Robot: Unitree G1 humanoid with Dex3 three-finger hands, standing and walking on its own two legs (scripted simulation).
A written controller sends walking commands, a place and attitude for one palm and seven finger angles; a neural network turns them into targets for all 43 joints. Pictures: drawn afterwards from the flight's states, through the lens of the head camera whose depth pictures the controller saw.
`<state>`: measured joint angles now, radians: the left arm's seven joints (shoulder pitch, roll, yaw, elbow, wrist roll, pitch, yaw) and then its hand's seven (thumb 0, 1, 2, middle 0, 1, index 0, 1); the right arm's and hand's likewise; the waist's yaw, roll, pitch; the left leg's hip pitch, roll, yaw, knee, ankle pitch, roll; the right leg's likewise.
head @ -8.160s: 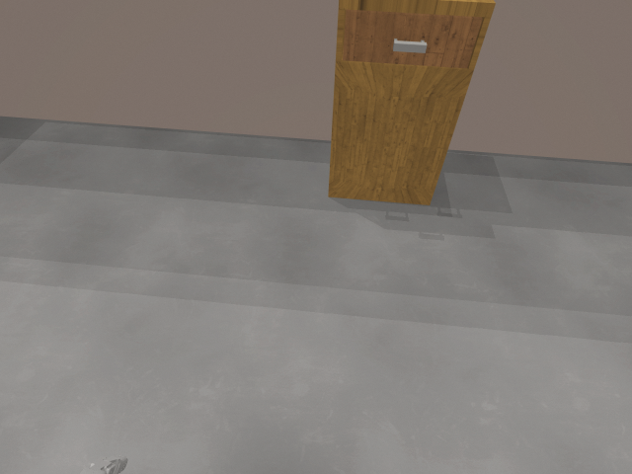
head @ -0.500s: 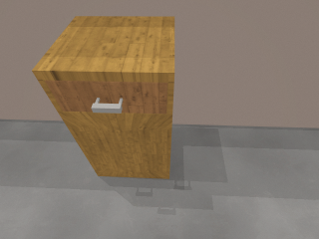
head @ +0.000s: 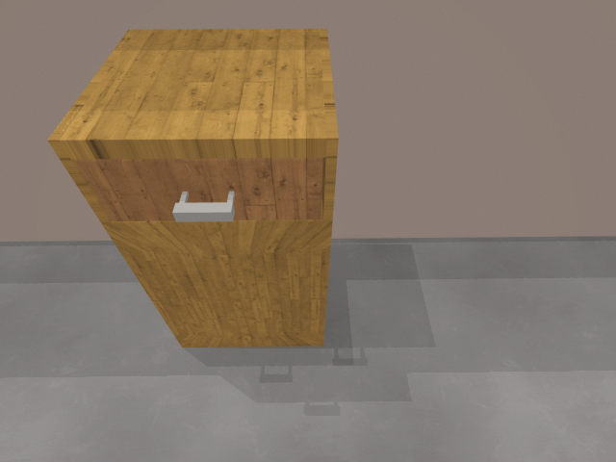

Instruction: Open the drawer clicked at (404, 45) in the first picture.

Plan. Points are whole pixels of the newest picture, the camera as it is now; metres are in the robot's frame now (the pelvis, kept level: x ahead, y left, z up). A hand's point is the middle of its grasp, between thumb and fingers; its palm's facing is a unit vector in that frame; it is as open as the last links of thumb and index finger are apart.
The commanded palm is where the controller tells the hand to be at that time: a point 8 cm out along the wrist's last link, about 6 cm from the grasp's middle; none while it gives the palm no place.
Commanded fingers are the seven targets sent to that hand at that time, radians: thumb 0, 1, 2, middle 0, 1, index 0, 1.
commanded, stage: look again from close up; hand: left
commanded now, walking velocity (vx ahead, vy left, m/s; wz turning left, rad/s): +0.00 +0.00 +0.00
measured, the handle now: (206, 204) +0.55 +0.23 -0.03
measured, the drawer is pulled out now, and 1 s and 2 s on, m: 0.00 0.00 0.00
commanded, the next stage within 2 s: raise the hand with hooked fingers in 0.38 s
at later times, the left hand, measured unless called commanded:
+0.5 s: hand out of the picture +0.03 +0.17 -0.17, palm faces +0.02 -0.97 -0.23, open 7.3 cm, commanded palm +0.11 +0.22 -0.06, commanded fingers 0.00 0.85 0.88 -0.20 -0.33 -0.20 -0.33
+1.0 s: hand (155, 446) +0.15 +0.21 -0.07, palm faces +0.01 -0.08 -1.00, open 9.1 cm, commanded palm +0.16 +0.22 +0.00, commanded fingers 0.00 0.27 0.63 -0.25 -0.70 -0.25 -0.70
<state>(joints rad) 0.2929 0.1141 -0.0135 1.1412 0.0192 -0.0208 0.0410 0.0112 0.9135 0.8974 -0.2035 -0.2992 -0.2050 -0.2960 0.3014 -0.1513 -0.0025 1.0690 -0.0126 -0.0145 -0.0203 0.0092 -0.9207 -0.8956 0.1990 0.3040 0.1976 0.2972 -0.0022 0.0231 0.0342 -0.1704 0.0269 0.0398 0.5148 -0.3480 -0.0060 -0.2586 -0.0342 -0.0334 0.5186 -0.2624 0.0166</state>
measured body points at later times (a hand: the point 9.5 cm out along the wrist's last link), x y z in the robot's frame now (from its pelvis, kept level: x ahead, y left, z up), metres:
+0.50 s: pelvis +0.01 -0.01 +0.00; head +0.03 -0.03 +0.45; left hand +0.03 +0.22 -0.15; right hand +0.00 -0.22 -0.17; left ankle -0.05 +0.12 -0.73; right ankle +0.01 -0.13 -0.73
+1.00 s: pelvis -0.03 -0.04 -0.05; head +0.02 -0.05 +0.40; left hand +0.15 +0.21 -0.01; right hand +0.25 -0.25 -0.10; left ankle -0.05 +0.12 -0.73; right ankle +0.01 -0.13 -0.73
